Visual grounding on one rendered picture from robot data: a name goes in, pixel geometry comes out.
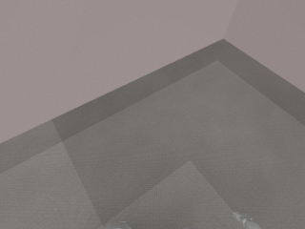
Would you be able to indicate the right robot hand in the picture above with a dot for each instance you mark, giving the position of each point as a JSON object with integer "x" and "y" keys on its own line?
{"x": 245, "y": 221}

